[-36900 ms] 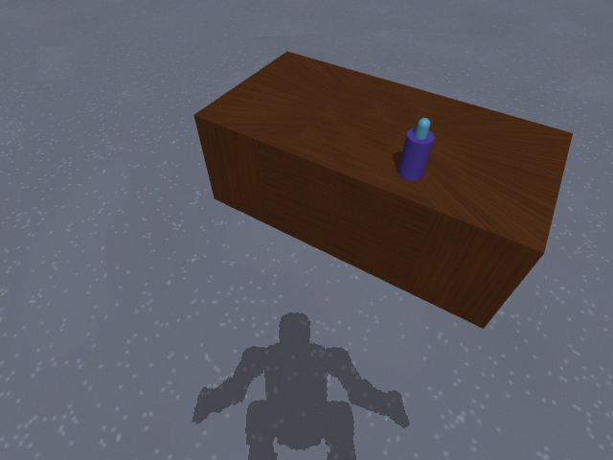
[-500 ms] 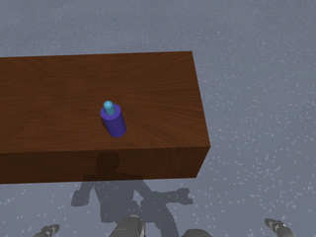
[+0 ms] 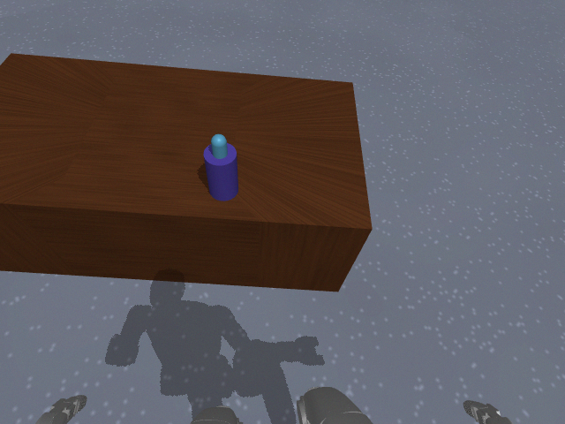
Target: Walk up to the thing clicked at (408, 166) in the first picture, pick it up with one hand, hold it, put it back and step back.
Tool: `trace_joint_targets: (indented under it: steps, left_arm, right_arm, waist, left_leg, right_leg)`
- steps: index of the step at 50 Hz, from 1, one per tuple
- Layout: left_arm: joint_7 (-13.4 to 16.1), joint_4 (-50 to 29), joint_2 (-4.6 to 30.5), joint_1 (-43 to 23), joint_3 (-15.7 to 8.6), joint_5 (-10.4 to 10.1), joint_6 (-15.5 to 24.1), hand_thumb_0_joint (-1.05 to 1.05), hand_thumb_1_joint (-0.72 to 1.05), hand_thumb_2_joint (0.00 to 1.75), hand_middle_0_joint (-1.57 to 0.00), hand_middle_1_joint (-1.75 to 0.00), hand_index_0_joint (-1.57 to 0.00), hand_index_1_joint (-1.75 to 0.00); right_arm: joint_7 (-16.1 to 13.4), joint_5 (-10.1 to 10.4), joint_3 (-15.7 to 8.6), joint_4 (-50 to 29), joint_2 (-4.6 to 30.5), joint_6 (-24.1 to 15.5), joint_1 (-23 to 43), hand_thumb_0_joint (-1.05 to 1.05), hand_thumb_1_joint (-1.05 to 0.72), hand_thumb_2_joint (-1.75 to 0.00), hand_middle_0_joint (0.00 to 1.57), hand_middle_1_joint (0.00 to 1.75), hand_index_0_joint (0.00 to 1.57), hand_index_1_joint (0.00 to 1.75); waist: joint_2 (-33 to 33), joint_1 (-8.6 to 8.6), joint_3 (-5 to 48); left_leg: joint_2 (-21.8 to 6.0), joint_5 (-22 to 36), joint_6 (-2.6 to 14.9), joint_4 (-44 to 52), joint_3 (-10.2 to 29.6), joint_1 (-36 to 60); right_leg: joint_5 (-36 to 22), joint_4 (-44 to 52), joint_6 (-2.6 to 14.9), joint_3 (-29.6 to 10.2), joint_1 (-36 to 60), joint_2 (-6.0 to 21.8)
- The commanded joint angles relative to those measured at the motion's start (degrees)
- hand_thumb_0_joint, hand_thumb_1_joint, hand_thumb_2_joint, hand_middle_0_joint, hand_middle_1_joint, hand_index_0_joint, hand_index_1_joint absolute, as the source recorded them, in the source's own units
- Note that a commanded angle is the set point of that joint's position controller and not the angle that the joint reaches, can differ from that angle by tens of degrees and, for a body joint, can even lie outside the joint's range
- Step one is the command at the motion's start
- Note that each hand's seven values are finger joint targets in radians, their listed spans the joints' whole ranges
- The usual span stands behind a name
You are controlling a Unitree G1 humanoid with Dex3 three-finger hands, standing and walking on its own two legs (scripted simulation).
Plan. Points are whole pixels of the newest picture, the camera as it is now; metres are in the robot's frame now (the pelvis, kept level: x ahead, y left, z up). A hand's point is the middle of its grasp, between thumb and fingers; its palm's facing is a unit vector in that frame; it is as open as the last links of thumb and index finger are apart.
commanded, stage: step back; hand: left
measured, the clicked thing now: (221, 165) +0.71 +0.16 -0.21
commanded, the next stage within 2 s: none
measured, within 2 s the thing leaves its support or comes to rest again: neither
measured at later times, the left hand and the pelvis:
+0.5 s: hand out of the picture -0.05 +0.24 -0.13, palm faces +0.01 -0.89 -0.45, open 7.3 cm; pelvis -0.16 -0.04 -0.01, yaw +2 degrees
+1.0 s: hand out of the picture -0.27 +0.20 -0.14, palm faces -0.02 -0.90 -0.43, open 7.3 cm; pelvis -0.33 -0.07 -0.01, yaw -1 degrees
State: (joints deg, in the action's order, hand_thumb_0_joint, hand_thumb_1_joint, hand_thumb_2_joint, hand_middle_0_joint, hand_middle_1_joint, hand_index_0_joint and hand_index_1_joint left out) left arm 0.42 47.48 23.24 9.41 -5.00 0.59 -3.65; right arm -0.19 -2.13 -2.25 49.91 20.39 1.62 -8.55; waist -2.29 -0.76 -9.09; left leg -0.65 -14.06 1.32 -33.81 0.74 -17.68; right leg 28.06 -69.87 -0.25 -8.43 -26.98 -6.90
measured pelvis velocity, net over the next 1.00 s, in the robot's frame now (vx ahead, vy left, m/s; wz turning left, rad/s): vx -0.33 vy -0.07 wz -0.02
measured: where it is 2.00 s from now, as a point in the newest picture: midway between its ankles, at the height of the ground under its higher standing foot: outside the picture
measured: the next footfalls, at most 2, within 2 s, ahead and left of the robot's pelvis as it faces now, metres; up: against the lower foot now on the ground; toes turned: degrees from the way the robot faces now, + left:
right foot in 0.18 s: -0.08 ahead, -0.15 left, +0.00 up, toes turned -1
left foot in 0.56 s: -0.16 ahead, +0.09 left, +0.00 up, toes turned +1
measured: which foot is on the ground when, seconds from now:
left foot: down 0.00-0.22, up 0.24-0.54, down 0.56-0.90, up 0.92-1.00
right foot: up 0.00-0.16, down 0.18-0.58, up 0.60-0.84, down 0.86-1.00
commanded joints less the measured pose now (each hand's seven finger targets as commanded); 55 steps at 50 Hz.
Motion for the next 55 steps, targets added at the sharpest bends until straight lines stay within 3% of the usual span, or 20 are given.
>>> trace_joint_targets:
  steps: [1, 8, 9, 10, 11, 12, 15, 23, 27, 29, 30, 33, 39, 42, 44, 45, 46, 48, 49, 55]
  left_arm:
    - [0.38, -4.76, 9.56, 0.66, -2.92, 0.48, 1.24, 0.00, 0.90, 0.90, -0.20, -0.30, -0.20, -0.30]
    - [-0.20, 0.99, 8.60, 11.53, -2.61, 0.59, 1.97, 0.00, 0.90, 0.90, -0.20, -0.30, -0.20, -0.30]
    - [-0.09, 1.33, 9.85, 11.61, -2.98, 1.31, 2.28, 0.00, 0.90, 0.90, -0.20, -0.30, -0.20, -0.30]
    - [-0.18, 0.25, 13.61, 10.53, -4.07, 2.19, 2.63, 0.00, 0.90, 0.90, -0.20, -0.30, -0.20, -0.30]
    - [-0.14, -2.15, 20.88, 5.98, -5.49, 1.91, 2.25, 0.00, 0.90, 0.90, -0.20, -0.30, -0.20, -0.30]
    - [0.05, -4.20, 20.77, 2.36, -5.12, 2.09, 2.53, 0.00, 0.90, 0.90, -0.20, -0.30, -0.20, -0.30]
    - [1.01, -5.48, 13.10, -5.57, -3.32, 1.94, 3.04, 0.00, 0.90, 0.90, -0.20, -0.30, -0.20, -0.30]
    - [2.30, -6.19, 13.10, 1.92, -3.23, 1.35, 2.22, 0.00, 0.90, 0.90, -0.20, -0.30, -0.20, -0.30]
    - [1.56, -7.54, 11.78, -2.28, -1.68, 0.39, 1.07, 0.00, 0.90, 0.90, -0.20, -0.30, -0.20, -0.30]
    - [2.00, -8.17, 10.55, -4.88, -1.74, -0.43, 0.94, 0.00, 0.90, 0.90, -0.20, -0.30, -0.20, -0.30]
    - [2.31, -7.40, 11.48, -6.71, -2.55, 0.57, 0.76, 0.00, 0.90, 0.90, -0.20, -0.30, -0.20, -0.30]
    - [1.85, -3.73, 10.62, 0.03, -2.30, -0.61, 0.66, 0.00, 0.90, 0.90, -0.20, -0.30, -0.20, -0.30]
    - [0.93, -2.97, 8.39, 0.89, -1.34, 0.17, 2.10, 0.00, 0.90, 0.90, -0.20, -0.30, -0.20, -0.30]
    - [1.08, 0.81, 8.05, 4.80, -1.37, 0.72, 3.36, 0.00, 0.90, 0.90, -0.20, -0.30, -0.20, -0.30]
    - [1.31, 1.61, 15.34, 6.17, -3.36, 2.27, 4.16, 0.00, 0.90, 0.90, -0.20, -0.30, -0.20, -0.30]
    - [1.38, -0.49, 22.61, 2.76, -4.97, 2.31, 3.79, 0.00, 0.90, 0.90, -0.20, -0.30, -0.20, -0.30]
    - [1.80, -1.89, 21.67, -0.39, -4.81, 1.83, 4.16, 0.00, 0.90, 0.90, -0.20, -0.30, -0.20, -0.30]
    - [2.00, -2.26, 14.29, -6.53, -2.40, 1.54, 4.36, 0.00, 0.90, 0.90, -0.20, -0.30, -0.20, -0.30]
    - [2.05, -1.71, 13.33, -5.04, -2.65, 1.85, 4.50, 0.00, 0.90, 0.90, -0.20, -0.30, -0.20, -0.30]
    - [1.28, -0.08, 14.93, 2.05, -3.78, 2.39, 5.11, 0.00, 0.90, 0.90, -0.20, -0.30, -0.20, -0.30]
  right_arm:
    - [-1.55, 0.43, -4.50, -5.48, 15.59, -1.46, -0.81, 0.00, -0.90, -0.90, 0.20, 0.30, 0.20, 0.30]
    - [-1.11, 0.64, -5.14, -7.28, 18.40, 0.58, 3.52, 0.00, -0.90, -0.90, 0.20, 0.30, 0.20, 0.30]
    - [-1.02, 1.10, -4.52, -7.22, 16.79, 0.84, 2.96, 0.00, -0.90, -0.90, 0.20, 0.30, 0.20, 0.30]
    - [-0.82, 1.63, -3.61, -7.76, 13.33, 0.74, 2.52, 0.00, -0.90, -0.90, 0.20, 0.30, 0.20, 0.30]
    - [-1.78, 1.89, -3.74, -9.02, 12.17, 0.64, 6.40, 0.00, -0.90, -0.90, 0.20, 0.30, 0.20, 0.30]
    - [-2.08, 1.47, -4.55, -8.39, 14.49, 0.87, 6.42, 0.00, -0.90, -0.90, 0.20, 0.30, 0.20, 0.30]
    - [-1.91, 2.43, -3.68, -4.96, 13.23, 0.15, -0.26, 0.00, -0.90, -0.90, 0.20, 0.30, 0.20, 0.30]
    - [-1.68, 0.91, -3.08, -5.71, 11.59, -0.63, -0.57, 0.00, -0.90, -0.90, 0.20, 0.30, 0.20, 0.30]
    - [-1.43, 0.46, -4.71, -2.35, 14.18, -0.63, -6.38, 0.00, -0.90, -0.90, 0.20, 0.30, 0.20, 0.30]
    - [-0.66, 0.57, -6.10, -4.35, 23.51, -0.44, -2.38, 0.00, -0.90, -0.90, 0.20, 0.30, 0.20, 0.30]
    - [-0.76, 0.11, -6.32, -4.30, 22.92, -0.85, -2.29, 0.00, -0.90, -0.90, 0.20, 0.30, 0.20, 0.30]
    - [-1.45, -0.08, -3.94, -5.36, 16.75, -0.80, 4.58, 0.00, -0.90, -0.90, 0.20, 0.30, 0.20, 0.30]
    - [-1.10, -0.27, -4.13, -5.35, 15.93, 0.34, 1.61, 0.00, -0.90, -0.90, 0.20, 0.30, 0.20, 0.30]
    - [-0.62, 1.05, -4.11, -4.66, 17.11, 1.71, 2.57, 0.00, -0.90, -0.90, 0.20, 0.30, 0.20, 0.30]
    - [-0.27, 1.59, -2.33, -6.17, 11.33, 1.43, 3.23, 0.00, -0.90, -0.90, 0.20, 0.30, 0.20, 0.30]
    - [-1.31, 1.44, -3.01, -7.46, 11.77, 1.73, 6.77, 0.00, -0.90, -0.90, 0.20, 0.30, 0.20, 0.30]
    - [-1.54, 1.47, -4.20, -7.04, 14.18, 2.17, 6.59, 0.00, -0.90, -0.90, 0.20, 0.30, 0.20, 0.30]
    - [-1.14, 1.93, -3.76, -3.57, 14.09, 1.69, 1.61, 0.00, -0.90, -0.90, 0.20, 0.30, 0.20, 0.30]
    - [-1.03, 1.89, -3.49, -3.18, 13.36, 1.37, 0.88, 0.00, -0.90, -0.90, 0.20, 0.30, 0.20, 0.30]
    - [0.18, 0.07, -3.61, -2.66, 13.64, 0.31, 3.20, 0.00, -0.90, -0.90, 0.20, 0.30, 0.20, 0.30]
  waist:
    - [10.63, 2.32, 10.03]
    - [14.28, -1.46, 14.90]
    - [11.32, -1.26, 13.55]
    - [-0.42, -0.92, 10.85]
    - [-16.11, -4.00, 7.62]
    - [-13.32, -3.31, 3.43]
    - [-5.49, 2.66, 6.10]
    - [-9.64, -2.66, 11.88]
    - [-3.70, 0.67, 13.58]
    - [16.20, 2.58, 13.31]
    - [13.29, 3.53, 11.70]
    - [7.75, -2.01, 9.56]
    - [14.79, 0.83, 11.72]
    - [13.56, -0.47, 16.69]
    - [-3.03, -0.96, 12.99]
    - [-14.82, -4.94, 10.04]
    - [-10.42, -3.30, 5.61]
    - [0.75, 2.32, 5.56]
    - [-2.46, 1.61, 6.47]
    - [-7.99, -4.07, 6.66]
  left_leg:
    - [-13.95, 18.66, 13.08, 9.26, 12.66, 12.19]
    - [-12.43, 10.57, 8.22, 4.34, 9.69, 3.58]
    - [-9.69, 4.35, 5.19, 1.98, 8.85, -2.09]
    - [-2.02, -6.72, 1.45, -6.78, 6.37, -11.85]
    - [6.80, -20.41, -1.73, -21.07, 3.78, -13.32]
    - [4.33, -20.92, -2.65, -30.76, 9.81, -10.80]
    - [7.59, -12.91, -1.67, -34.78, 8.72, -11.03]
    - [2.15, -15.69, -1.99, -10.16, 2.70, -8.78]
    - [-0.05, 5.72, 0.83, 8.98, 2.43, 7.36]
    - [-21.29, 20.60, 14.78, 13.80, 27.35, 3.11]
    - [-23.23, 20.71, 17.38, 14.24, 30.77, -0.78]
    - [-15.20, 24.77, 12.56, 9.27, 13.49, 0.94]
    - [-13.80, 22.41, 11.75, 5.21, 11.05, 11.16]
    - [-10.77, 18.04, 8.32, -0.51, 7.98, 9.66]
    - [-0.54, -5.12, 1.52, -11.28, 5.31, -12.67]
    - [5.28, -21.37, -1.26, -24.49, 6.29, -13.80]
    - [2.65, -21.51, -1.89, -34.17, 13.92, -12.07]
    - [6.08, -13.62, -1.52, -35.92, 12.34, -11.61]
    - [5.90, -12.08, -1.96, -34.95, 9.65, -10.96]
    - [1.36, -15.32, -3.25, -15.68, 5.30, -12.75]
  right_leg:
    - [1.16, 6.87, -2.29, 0.15, -1.19, 2.45]
    - [-10.06, 43.40, 0.99, 9.81, 18.67, 5.78]
    - [-11.76, 46.05, 1.94, 7.26, 20.77, 6.81]
    - [-6.89, 49.32, 4.54, -8.46, 20.56, 15.91]
    - [-6.94, 55.10, 14.22, -22.81, 6.94, 28.76]
    - [-7.45, 57.17, 17.63, -26.14, -1.62, 32.60]
    - [-31.02, 45.13, 10.63, -3.29, 7.68, 20.19]
    - [-46.30, 37.08, 12.03, -4.56, 25.65, 23.09]
    - [-32.23, 30.67, 6.40, -1.05, 12.88, 18.64]
    - [8.38, 10.89, 1.25, 7.47, 3.03, 3.75]
    - [10.55, 2.20, 1.06, 0.37, 3.82, 3.41]
    - [3.00, -5.24, 1.37, -1.28, 1.07, 2.21]
    - [1.41, 25.30, -0.84, 5.61, 5.22, 6.48]
    - [-12.21, 47.56, 0.45, 11.58, 16.07, 4.56]
    - [-13.13, 48.76, 4.79, -9.84, 23.77, 17.22]
    - [-14.92, 53.33, 16.44, -24.92, 10.03, 31.70]
    - [-13.96, 55.00, 18.77, -27.04, 1.81, 34.62]
    - [-25.13, 45.85, 11.60, -6.53, 6.40, 22.47]
    - [-23.56, 45.00, 10.66, -3.89, 7.65, 20.72]
    - [10.71, 49.91, 10.88, -9.14, 18.01, 21.40]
